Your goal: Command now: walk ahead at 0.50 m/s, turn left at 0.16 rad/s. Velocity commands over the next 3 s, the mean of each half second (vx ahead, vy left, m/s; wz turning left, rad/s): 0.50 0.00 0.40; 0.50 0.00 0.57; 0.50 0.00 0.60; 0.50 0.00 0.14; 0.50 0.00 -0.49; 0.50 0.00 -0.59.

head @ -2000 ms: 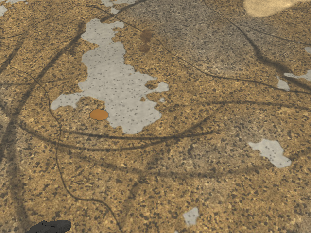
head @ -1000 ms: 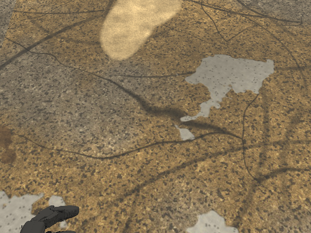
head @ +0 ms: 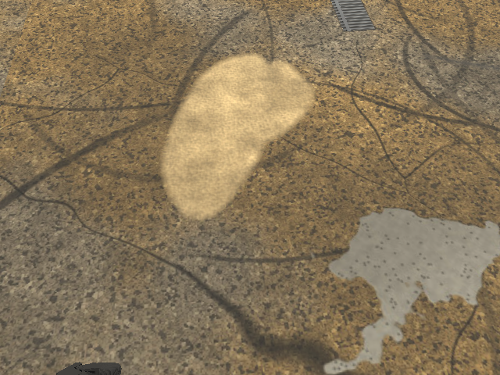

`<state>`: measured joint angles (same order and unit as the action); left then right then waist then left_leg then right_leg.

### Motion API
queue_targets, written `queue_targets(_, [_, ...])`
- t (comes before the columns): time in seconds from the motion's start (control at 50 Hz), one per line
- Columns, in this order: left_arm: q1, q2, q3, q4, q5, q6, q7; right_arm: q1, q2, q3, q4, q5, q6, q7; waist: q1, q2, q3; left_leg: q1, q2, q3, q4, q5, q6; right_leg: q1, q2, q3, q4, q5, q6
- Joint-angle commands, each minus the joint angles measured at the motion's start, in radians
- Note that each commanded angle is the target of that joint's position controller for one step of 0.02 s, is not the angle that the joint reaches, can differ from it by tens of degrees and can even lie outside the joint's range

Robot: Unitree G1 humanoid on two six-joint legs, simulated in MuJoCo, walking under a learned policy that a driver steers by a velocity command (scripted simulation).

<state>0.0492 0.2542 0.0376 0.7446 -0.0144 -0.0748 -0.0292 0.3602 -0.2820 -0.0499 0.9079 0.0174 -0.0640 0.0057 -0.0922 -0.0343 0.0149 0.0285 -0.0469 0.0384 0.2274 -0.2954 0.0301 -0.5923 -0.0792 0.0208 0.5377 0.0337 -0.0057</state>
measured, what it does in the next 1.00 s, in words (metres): walks ahead, turning left: right foot, then left foot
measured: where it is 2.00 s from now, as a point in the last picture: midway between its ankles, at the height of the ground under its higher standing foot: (71, 228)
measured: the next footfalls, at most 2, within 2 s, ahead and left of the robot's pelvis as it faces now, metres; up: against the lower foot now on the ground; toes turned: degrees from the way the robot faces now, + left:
right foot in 0.08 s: +0.22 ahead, -0.14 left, +0.00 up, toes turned +1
left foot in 0.60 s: +0.46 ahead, +0.16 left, +0.00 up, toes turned +22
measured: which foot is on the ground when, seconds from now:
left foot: down 0.00-0.08, up 0.10-0.58, down 0.60-1.00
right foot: up 0.00-0.06, down 0.08-0.62, up 0.64-1.00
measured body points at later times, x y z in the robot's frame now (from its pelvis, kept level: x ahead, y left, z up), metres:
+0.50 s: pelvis +0.27 -0.02 +0.00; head +0.29 +0.00 +0.45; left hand +0.23 +0.27 -0.13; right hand +0.51 -0.21 -0.10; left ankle +0.40 +0.16 -0.70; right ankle +0.18 -0.14 -0.74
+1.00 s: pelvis +0.53 +0.10 +0.00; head +0.55 +0.13 +0.45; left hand +0.61 +0.43 -0.08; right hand +0.72 -0.13 -0.10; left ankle +0.42 +0.14 -0.74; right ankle +0.78 +0.05 -0.70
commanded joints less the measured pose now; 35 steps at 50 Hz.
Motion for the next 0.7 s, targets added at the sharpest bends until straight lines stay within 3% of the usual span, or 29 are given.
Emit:
queue_targets(0.02, [-0.064, 0.111, 0.03, -0.085, -0.001, -0.03, -0.011, 0.023, -0.188, -0.046, -0.023, 0.008, 0.01, -0.012, 0.049, 0.117, 0.039, 0.011, 0.307, -0.175, 0.031, 0.428, 0.144, 0.042, 0.026, 0.0, -0.054, -0.083, -0.028])
queue_targets(0.04, [0.017, 0.135, 0.043, -0.063, 0.002, -0.034, -0.008, -0.004, -0.195, -0.048, -0.029, 0.01, 0.013, -0.014, 0.102, 0.123, -0.005, -0.004, 0.287, -0.164, 0.116, 0.553, 0.128, 0.167, 0.05, -0.022, -0.084, -0.094, -0.045])
queue_targets(0.06, [0.168, 0.184, 0.069, -0.017, 0.007, -0.035, 0.001, -0.011, -0.169, -0.038, -0.035, 0.004, 0.015, -0.015, 0.17, 0.105, -0.109, -0.07, 0.229, -0.129, 0.287, 0.606, 0.099, 0.4, 0.05, -0.027, -0.081, -0.074, -0.075])
queue_targets(0.08, [0.35, 0.257, 0.09, 0.012, 0.024, -0.033, 0.013, -0.01, -0.104, -0.013, -0.066, -0.02, 0.012, -0.014, 0.235, -0.001, -0.276, -0.27, 0.156, -0.081, 0.594, 0.358, 0.057, 0.713, -0.132, 0.157, -0.033, -0.06, -0.137])
queue_targets(0.1, [0.387, 0.323, 0.102, 0.034, 0.025, -0.023, 0.012, 0.128, 0.011, 0.018, -0.08, -0.008, -0.009, -0.009, 0.166, -0.275, -0.4, -0.65, -0.005, -0.061, 0.92, -0.256, -0.002, 1.017, -0.354, 0.596, -0.135, -0.248, -0.285])
queue_targets(0.12, [0.38, 0.214, 0.077, 0.024, 0.016, -0.021, 0.014, 0.072, -0.106, -0.008, -0.062, 0.018, -0.022, -0.007, 0.21, -0.176, -0.363, -0.751, 0.046, -0.172, 1.04, -0.29, -0.001, 0.965, -0.332, 0.646, -0.209, -0.406, -0.267])
queue_targets(0.14, [0.312, 0.168, 0.061, 0.019, 0.013, -0.023, 0.019, -0.018, -0.156, -0.026, -0.091, 0.034, -0.026, -0.006, 0.205, -0.129, -0.212, -0.805, 0.09, -0.16, 1.058, -0.201, 0.008, 0.841, -0.3, 0.488, -0.232, -0.395, -0.22])
queue_targets(0.16, [0.244, 0.143, 0.052, 0.016, 0.016, -0.025, 0.02, -0.061, -0.146, -0.027, -0.098, 0.029, -0.024, -0.011, 0.176, -0.07, -0.141, -0.774, 0.134, -0.14, 1.03, -0.114, 0.004, 0.712, -0.262, 0.379, -0.262, -0.319, -0.195])
queue_targets(0.18, [0.193, 0.112, 0.045, 0.018, 0.019, -0.028, 0.018, -0.078, -0.135, -0.032, -0.101, 0.016, -0.017, -0.013, 0.15, -0.063, -0.08, -0.743, 0.159, -0.141, 0.983, -0.056, -0.001, 0.606, -0.229, 0.292, -0.298, -0.249, -0.183])
queue_targets(0.22, [0.145, 0.091, 0.042, 0.027, 0.029, -0.04, 0.016, -0.041, -0.095, -0.034, -0.095, 0.018, 0.01, -0.011, 0.101, -0.083, -0.044, -0.65, 0.188, -0.145, 0.939, 0.005, -0.008, 0.489, -0.195, 0.17, -0.362, -0.166, -0.172])
queue_targets(0.28, [0.135, 0.119, 0.053, 0.051, 0.029, -0.052, 0.022, -0.072, -0.059, -0.033, -0.122, 0.012, 0.039, -0.011, 0.081, -0.042, 0.002, -0.684, 0.199, -0.145, 0.878, 0.077, -0.025, 0.442, -0.197, 0.049, -0.41, -0.053, -0.185])
queue_targets(0.36, [0.149, 0.149, 0.062, 0.074, 0.031, -0.044, 0.037, -0.158, -0.046, -0.029, -0.157, 0.006, 0.035, 0.007, 0.1, -0.021, 0.031, -0.703, 0.188, -0.117, 0.659, 0.278, -0.031, 0.471, -0.166, -0.097, -0.426, 0.007, -0.166])
queue_targets(0.44, [0.208, 0.182, 0.073, 0.099, 0.017, -0.026, 0.046, -0.301, -0.027, -0.016, -0.213, 0.003, 0.029, 0.032, 0.157, 0.006, 0.072, -0.699, 0.168, -0.04, 0.486, 0.338, -0.01, 0.551, -0.185, -0.175, -0.417, 0.033, -0.154])
queue_targets(0.5, [0.24, 0.203, 0.082, 0.118, 0.001, -0.002, 0.046, -0.355, -0.04, -0.018, -0.256, 0.004, 0.032, 0.048, 0.162, -0.002, 0.086, -0.72, 0.148, -0.005, 0.425, 0.254, 0.022, 0.666, -0.218, -0.205, -0.355, 0.138, -0.135])
queue_targets(0.54, [0.222, 0.231, 0.09, 0.114, -0.009, 0.013, 0.049, -0.325, -0.068, -0.033, -0.269, 0.003, 0.036, 0.053, 0.123, -0.032, 0.045, -0.632, 0.094, 0.047, 0.416, 0.154, 0.058, 0.707, -0.223, -0.233, -0.244, 0.434, -0.113])
queue_targets(0.56, [0.211, 0.244, 0.094, 0.11, -0.014, 0.021, 0.052, -0.264, -0.091, -0.047, -0.262, 0.004, 0.04, 0.052, 0.083, -0.051, 0.001, -0.544, 0.055, 0.076, 0.42, 0.103, 0.081, 0.712, -0.218, -0.245, -0.141, 0.594, -0.102])
queue_targets(0.58, [0.192, 0.249, 0.094, 0.106, -0.018, 0.03, 0.053, -0.138, -0.129, -0.071, -0.234, 0.008, 0.042, 0.048, 0.006, -0.044, -0.065, -0.377, 0.009, 0.097, 0.379, 0.112, 0.112, 0.675, -0.193, -0.266, 0.034, 0.665, -0.082])
queue_targets(0.6, [0.194, 0.228, 0.084, 0.1, -0.012, 0.029, 0.056, 0.033, -0.196, -0.108, -0.187, 0.01, 0.048, 0.032, -0.075, -0.002, -0.152, -0.095, -0.007, 0.046, 0.327, 0.161, 0.152, 0.517, -0.152, -0.278, 0.287, 0.524, -0.04])
queue_targets(0.62, [0.268, 0.098, 0.046, 0.056, 0.037, 0.013, 0.048, 0.073, -0.316, -0.134, -0.173, 0.016, 0.052, 0.013, -0.003, 0.26, -0.217, 0.243, 0.243, -0.401, 0.298, 0.135, 0.287, 0.093, -0.015, -0.262, 0.657, -0.264, 0.024])
queue_targets(0.64, [0.251, 0.086, 0.027, 0.027, 0.019, -0.031, 0.034, 0.065, -0.304, -0.117, -0.217, 0.007, 0.032, 0.023, 0.01, 0.248, -0.385, 0.39, 0.389, -0.881, 0.105, -0.063, 0.426, -0.122, 0.124, -0.007, 0.851, -0.66, 0.036])
queue_targets(0.66, [0.116, 0.168, 0.048, 0.0, -0.026, -0.059, 0.023, 0.051, -0.223, -0.092, -0.212, -0.001, 0.016, 0.031, -0.038, 0.133, -0.289, 0.34, 0.37, -0.782, 0.046, -0.04, 0.357, -0.225, 0.068, 0.068, 0.87, -0.579, 0.01])
queue_targets(0.68, [0.083, 0.161, 0.045, -0.014, -0.032, -0.074, 0.022, 0.006, -0.194, -0.084, -0.211, 0.0, 0.005, 0.03, -0.009, 0.106, -0.178, 0.209, 0.333, -0.642, 0.051, 0.031, 0.319, -0.236, 0.025, 0.059, 0.8, -0.487, -0.011])
queue_targets(0.7, [0.091, 0.157, 0.047, 0.003, -0.008, -0.076, 0.031, -0.066, -0.159, -0.074, -0.222, 0.002, 0.001, 0.028, 0.04, 0.045, -0.112, 0.062, 0.287, -0.529, 0.053, 0.135, 0.285, -0.173, -0.016, 0.06, 0.712, -0.42, -0.009])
